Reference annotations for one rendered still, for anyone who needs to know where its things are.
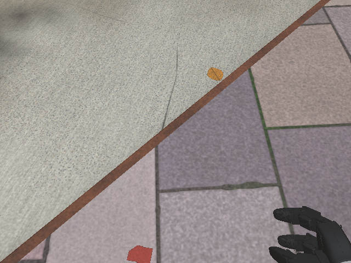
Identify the robot right hand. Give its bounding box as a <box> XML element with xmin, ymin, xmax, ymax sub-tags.
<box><xmin>269</xmin><ymin>206</ymin><xmax>351</xmax><ymax>263</ymax></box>

